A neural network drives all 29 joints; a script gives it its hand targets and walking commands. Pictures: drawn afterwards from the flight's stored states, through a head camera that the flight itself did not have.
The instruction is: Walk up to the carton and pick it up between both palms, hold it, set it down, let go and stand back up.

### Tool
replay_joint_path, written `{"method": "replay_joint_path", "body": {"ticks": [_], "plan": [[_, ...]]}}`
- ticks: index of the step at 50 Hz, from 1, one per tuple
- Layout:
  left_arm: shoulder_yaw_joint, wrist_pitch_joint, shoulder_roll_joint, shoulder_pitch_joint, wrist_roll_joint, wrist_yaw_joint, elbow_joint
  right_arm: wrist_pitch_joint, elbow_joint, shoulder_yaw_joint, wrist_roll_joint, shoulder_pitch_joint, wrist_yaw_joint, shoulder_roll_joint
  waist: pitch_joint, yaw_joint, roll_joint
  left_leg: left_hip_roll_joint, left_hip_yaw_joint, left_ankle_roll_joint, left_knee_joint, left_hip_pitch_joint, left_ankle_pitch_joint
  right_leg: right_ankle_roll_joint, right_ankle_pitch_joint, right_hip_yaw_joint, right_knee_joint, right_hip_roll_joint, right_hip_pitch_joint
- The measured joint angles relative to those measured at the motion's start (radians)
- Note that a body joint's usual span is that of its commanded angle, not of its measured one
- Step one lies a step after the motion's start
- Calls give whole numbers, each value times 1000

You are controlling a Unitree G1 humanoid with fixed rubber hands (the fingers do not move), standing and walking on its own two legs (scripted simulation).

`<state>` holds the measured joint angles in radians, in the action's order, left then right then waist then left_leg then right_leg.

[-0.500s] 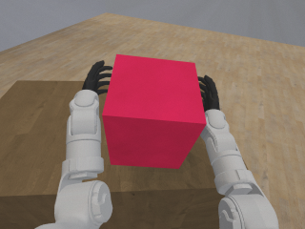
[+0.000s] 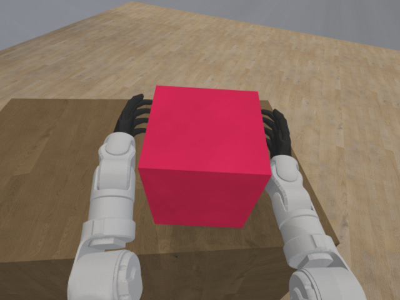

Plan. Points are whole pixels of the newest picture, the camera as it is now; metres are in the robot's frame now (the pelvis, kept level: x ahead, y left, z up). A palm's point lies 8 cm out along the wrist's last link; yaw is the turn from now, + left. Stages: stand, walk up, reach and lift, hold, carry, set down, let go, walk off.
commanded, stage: set down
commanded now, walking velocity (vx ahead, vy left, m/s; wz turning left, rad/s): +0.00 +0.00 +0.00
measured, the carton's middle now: (202, 162) +0.39 -0.03 +0.08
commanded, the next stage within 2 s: none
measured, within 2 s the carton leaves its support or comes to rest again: rests again in 1.48 s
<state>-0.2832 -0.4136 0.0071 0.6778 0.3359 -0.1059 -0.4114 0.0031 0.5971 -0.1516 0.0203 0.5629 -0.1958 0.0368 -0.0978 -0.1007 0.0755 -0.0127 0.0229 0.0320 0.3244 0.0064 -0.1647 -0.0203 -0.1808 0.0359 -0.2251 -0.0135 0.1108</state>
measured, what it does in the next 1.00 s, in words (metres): stands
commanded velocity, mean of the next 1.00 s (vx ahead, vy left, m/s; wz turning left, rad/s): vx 0.00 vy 0.00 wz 0.00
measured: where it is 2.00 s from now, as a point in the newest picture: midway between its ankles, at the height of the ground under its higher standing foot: outside the picture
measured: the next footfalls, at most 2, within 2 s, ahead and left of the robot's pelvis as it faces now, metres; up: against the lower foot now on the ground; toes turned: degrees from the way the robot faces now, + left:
none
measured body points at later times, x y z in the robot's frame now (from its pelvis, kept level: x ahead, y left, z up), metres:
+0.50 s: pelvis +0.00 +0.00 +0.00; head -0.01 +0.04 +0.45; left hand +0.43 +0.13 +0.13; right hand +0.36 -0.17 +0.12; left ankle +0.02 +0.09 -0.75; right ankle -0.02 -0.13 -0.75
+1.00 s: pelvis +0.00 +0.00 +0.00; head +0.02 +0.02 +0.45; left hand +0.44 +0.11 +0.10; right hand +0.36 -0.19 +0.09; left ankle +0.02 +0.09 -0.75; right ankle -0.02 -0.13 -0.75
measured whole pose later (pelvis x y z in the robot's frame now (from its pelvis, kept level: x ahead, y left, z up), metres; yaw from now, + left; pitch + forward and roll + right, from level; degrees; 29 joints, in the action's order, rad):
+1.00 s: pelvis +0.00 +0.00 +0.00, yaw -1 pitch -2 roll -1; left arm -0.37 -0.14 0.04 0.76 0.34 -0.14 -0.81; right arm 0.12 0.70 -0.35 -0.21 0.54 -0.19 0.15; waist -0.05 -0.08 0.05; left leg 0.00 0.05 0.02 0.31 0.14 -0.15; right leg -0.01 -0.17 0.03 -0.24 -0.01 -0.04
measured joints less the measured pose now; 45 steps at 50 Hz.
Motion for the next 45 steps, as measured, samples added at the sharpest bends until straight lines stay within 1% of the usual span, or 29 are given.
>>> {"method": "replay_joint_path", "body": {"ticks": [5, 9, 12, 15, 20, 23, 28, 31, 37, 45], "plan": [[-34, 11, -10, -7, 15, -19, -26, -14, 8, 12, -12, -6, -5, 0, -12, 6, 0, 2, 9, -3, -13, -18, 4, 3, -4, -7, -7, 1, 6], [-38, 31, -2, -15, 5, -26, -45, -10, 7, 5, -32, -14, -9, 15, -2, 11, 2, 3, 7, -5, -16, 0, 11, 6, -4, -4, -15, 2, -16], [-43, 53, 7, 0, -5, -30, -79, 3, 16, -17, -63, -11, -10, 30, 10, 14, 1, 3, 3, -6, -14, 22, 15, 6, -2, 2, -19, 1, -37], [-50, 74, 22, 33, -10, -35, -134, 13, 37, -55, -100, 5, -10, 49, 15, 10, 2, 0, -3, -4, -16, 36, 22, 5, 2, 9, -18, -1, -50], [-71, 105, 31, 80, 9, -47, -217, 21, 65, -108, -141, 23, -6, 70, 10, 11, 3, -4, 4, 1, -27, 39, 31, 0, 9, 5, -13, -6, -58], [-79, 122, 31, 93, 18, -48, -257, 28, 75, -134, -160, 22, -1, 80, 12, 14, 2, -5, 13, 5, -30, 46, 31, -3, 12, -3, -12, -8, -68], [-65, 163, 31, 89, 7, -36, -289, 58, 76, -164, -179, 6, 7, 90, 33, 17, -4, -4, 22, 8, -19, 76, 23, -7, 14, -8, -9, -8, -94], [-73, 178, 32, 99, 12, -32, -322, 68, 98, -185, -192, 15, 12, 95, 25, 18, -3, -2, 26, 8, -17, 74, 18, -7, 15, -11, -5, -7, -91], [-57, 208, 31, 86, 7, -23, -341, 84, 89, -195, -194, -7, 18, 101, 39, 25, -3, 7, 31, 3, -11, 100, 12, -3, 16, -13, -1, -1, -115], [-77, 243, 31, 80, 11, -28, -378, 97, 104, -201, -216, -12, 16, 107, 41, 22, -15, 15, 28, -4, -8, 117, 11, 6, 12, -6, -5, 7, -132]]}}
